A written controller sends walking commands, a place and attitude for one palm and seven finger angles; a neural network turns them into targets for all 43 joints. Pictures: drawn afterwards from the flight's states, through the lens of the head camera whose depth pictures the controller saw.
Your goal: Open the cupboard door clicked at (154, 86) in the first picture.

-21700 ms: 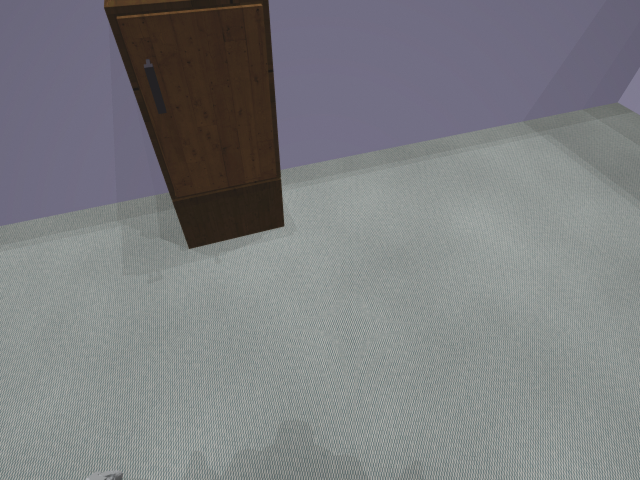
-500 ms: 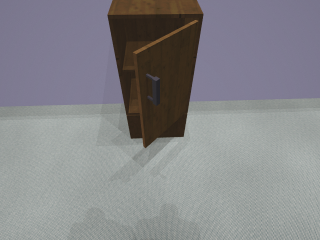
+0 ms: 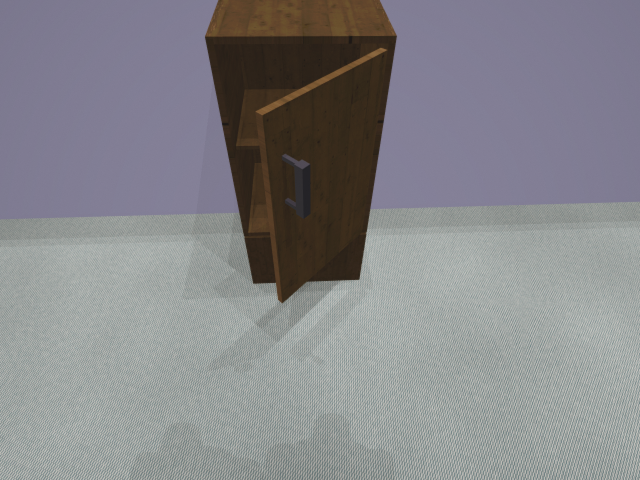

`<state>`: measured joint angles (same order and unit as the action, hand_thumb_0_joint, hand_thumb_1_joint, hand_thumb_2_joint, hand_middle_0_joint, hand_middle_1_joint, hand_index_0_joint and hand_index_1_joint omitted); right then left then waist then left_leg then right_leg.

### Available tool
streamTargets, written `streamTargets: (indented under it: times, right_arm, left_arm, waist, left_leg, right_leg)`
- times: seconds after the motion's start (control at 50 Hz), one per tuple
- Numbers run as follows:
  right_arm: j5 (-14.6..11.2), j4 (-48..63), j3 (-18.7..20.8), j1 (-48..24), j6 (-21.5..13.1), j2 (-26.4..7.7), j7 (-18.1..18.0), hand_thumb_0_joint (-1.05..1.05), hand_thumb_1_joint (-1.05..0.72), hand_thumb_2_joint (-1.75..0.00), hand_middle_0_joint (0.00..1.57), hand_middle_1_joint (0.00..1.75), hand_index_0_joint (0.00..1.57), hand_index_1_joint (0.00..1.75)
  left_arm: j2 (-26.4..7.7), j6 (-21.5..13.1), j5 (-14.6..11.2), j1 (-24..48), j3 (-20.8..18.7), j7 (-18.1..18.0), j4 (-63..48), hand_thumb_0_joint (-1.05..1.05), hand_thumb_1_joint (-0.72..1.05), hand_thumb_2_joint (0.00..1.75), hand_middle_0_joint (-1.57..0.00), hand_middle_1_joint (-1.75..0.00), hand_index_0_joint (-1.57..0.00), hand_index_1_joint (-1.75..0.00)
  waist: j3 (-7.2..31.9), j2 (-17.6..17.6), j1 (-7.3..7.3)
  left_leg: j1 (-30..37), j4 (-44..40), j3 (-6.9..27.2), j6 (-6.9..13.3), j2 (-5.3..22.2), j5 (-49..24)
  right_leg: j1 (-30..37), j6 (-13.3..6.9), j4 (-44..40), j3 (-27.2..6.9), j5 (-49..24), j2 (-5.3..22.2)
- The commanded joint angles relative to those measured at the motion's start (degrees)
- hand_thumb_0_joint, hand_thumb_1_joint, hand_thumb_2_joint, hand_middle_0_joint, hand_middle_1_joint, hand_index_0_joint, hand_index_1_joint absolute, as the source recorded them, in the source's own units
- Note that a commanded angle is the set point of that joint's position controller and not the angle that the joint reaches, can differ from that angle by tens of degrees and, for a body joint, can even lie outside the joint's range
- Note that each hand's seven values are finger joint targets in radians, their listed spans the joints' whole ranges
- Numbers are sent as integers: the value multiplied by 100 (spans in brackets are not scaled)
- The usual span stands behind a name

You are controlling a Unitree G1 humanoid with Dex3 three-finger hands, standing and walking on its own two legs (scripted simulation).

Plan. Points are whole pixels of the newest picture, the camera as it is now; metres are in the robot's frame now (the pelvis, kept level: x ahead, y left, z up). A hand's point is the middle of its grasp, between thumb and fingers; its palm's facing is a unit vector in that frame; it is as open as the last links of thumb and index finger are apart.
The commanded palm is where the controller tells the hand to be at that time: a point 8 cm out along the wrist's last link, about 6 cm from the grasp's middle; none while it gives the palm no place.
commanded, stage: look to check the result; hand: left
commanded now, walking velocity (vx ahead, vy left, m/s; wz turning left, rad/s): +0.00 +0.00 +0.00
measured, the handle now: (295, 186) +0.66 +0.08 -0.04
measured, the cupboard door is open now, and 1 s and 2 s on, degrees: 45 45 45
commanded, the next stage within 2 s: walk to a spot facing it in 0.52 s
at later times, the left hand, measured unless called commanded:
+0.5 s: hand out of the picture -0.01 +0.15 -0.18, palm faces +0.05 -0.98 -0.18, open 7.4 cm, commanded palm none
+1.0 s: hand out of the picture +0.04 +0.18 -0.18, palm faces -0.06 -0.97 -0.22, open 7.4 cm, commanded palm none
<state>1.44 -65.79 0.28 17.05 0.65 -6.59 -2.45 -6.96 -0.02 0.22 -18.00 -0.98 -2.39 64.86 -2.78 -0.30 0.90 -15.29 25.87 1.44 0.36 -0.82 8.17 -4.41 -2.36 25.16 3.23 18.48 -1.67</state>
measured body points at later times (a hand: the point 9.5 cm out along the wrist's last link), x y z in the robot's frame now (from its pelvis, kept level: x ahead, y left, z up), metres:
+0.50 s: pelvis +0.01 -0.01 +0.00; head +0.03 -0.01 +0.45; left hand -0.01 +0.21 -0.16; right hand +0.02 -0.23 -0.16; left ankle +0.06 +0.11 -0.74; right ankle -0.05 -0.09 -0.74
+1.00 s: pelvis +0.02 -0.01 -0.01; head +0.05 -0.02 +0.44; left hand +0.05 +0.23 -0.17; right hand +0.01 -0.25 -0.17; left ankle +0.06 +0.11 -0.74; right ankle -0.05 -0.09 -0.73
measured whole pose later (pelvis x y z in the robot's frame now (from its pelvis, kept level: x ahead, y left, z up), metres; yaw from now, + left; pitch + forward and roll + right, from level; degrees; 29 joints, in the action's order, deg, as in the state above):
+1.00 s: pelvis +0.02 -0.01 -0.01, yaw -9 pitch -1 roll +1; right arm 1.7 -60.0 2.9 12.5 1.5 -9.4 -3.6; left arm -9.8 3.4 0.9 -15.9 -4.6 -0.9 60.3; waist -4.6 0.6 -0.6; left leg -17.5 33.2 -5.7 -0.7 3.6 14.9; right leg -11.2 -3.1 36.2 -2.9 23.4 -4.2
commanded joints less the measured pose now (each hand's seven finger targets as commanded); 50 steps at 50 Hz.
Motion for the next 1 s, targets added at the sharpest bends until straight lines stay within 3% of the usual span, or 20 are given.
streamTargets:
  times: [0.0, 0.62, 0.72, 0.78, 0.84, 0.88, 0.92, 0.94, 0.96, 0.98]
  right_arm:
    - [-32, 152, 79, 312, -43, -507, -13, 0, -90, -90, 20, 30, 20, 30]
    - [-33, 154, 59, -10, -75, -719, -35, 0, -90, -90, 20, 30, 20, 30]
    - [-29, 232, 178, 64, 25, -767, -105, 0, -90, -90, 20, 30, 20, 30]
    - [-19, 442, 278, -48, 82, -840, -120, 0, -90, -90, 20, 30, 20, 30]
    - [-16, 607, 332, -72, 72, -852, -131, 0, -90, -90, 20, 30, 20, 30]
    - [-19, 695, 372, -77, 63, -940, -145, 0, -90, -90, 20, 30, 20, 30]
    - [7, 753, 432, 17, 44, -1115, -162, 0, -90, -90, 20, 30, 20, 30]
    - [22, 785, 463, 110, 33, -1274, -168, 0, -90, -90, 20, 30, 20, 30]
    - [40, 825, 491, 193, 4, -1369, -162, 0, -90, -90, 20, 30, 20, 30]
    - [48, 891, 496, 215, -25, -1408, -150, 0, -90, -90, 20, 30, 20, 30]
  left_arm:
    - [-544, -61, -2, -550, -66, -21, -63, 0, 90, 90, -20, -30, -20, -30]
    - [-706, -75, -7, -422, -72, -10, -83, 0, 90, 90, -20, -30, -20, -30]
    - [-815, 63, 32, -336, -236, -5, -244, 0, 90, 90, -20, -30, -20, -30]
    - [-910, 138, 64, -264, -355, 31, -417, 0, 90, 90, -20, -30, -20, -30]
    - [-1011, 171, 69, -127, -434, 68, -586, 0, 90, 90, -20, -30, -20, -30]
    - [-986, 187, 73, -70, -464, 91, -674, 0, 90, 90, -20, -30, -20, -30]
    - [-929, 208, 72, 36, -481, 127, -808, 0, 90, 90, -20, -30, -20, -30]
    - [-870, 222, 69, 100, -479, 156, -877, 0, 90, 90, -20, -30, -20, -30]
    - [-799, 238, 73, 211, -479, 189, -976, 0, 90, 90, -20, -30, -20, -30]
    - [-772, 258, 85, 368, -485, 219, -1068, 0, 90, 90, -20, -30, -20, -30]
  waist:
    - [-349, 71, -54]
    - [-240, 18, -88]
    - [-247, 183, -61]
    - [-229, 333, -68]
    - [-117, 236, -39]
    - [-68, -28, -29]
    - [-58, -626, 3]
    - [-13, -1028, 23]
    - [45, -1409, 48]
    - [110, -1283, 56]
  left_leg:
    - [381, -271, 418, 193, 487, -416]
    - [551, -260, 390, 179, 520, -810]
    - [396, 177, 27, 112, 641, -682]
    - [221, 474, -215, 43, 647, -252]
    - [250, 589, -291, 17, 695, -238]
    - [407, 476, -172, 68, 853, -263]
    - [632, 26, 333, 326, 1322, -293]
    - [664, -358, 755, 573, 1733, -154]
    - [627, -825, 1165, 885, 2213, -85]
    - [532, -1034, 1308, 1101, 2506, 26]
  right_leg:
    - [-799, -99, -775, -561, -473, 716]
    - [-457, -37, -817, -545, -1147, 741]
    - [-556, -103, -499, -827, -1878, 760]
    - [-724, -235, -359, -1108, -1851, 840]
    - [-856, -306, -92, -1300, -2108, 814]
    - [-1090, -247, 109, -1295, -1928, 631]
    - [-1530, -115, 643, -1044, -1289, 245]
    - [-1738, -33, 1238, -781, -566, 22]
    - [-1953, 43, 2144, -467, 815, -90]
    - [-1995, 72, 2826, -411, 1485, 60]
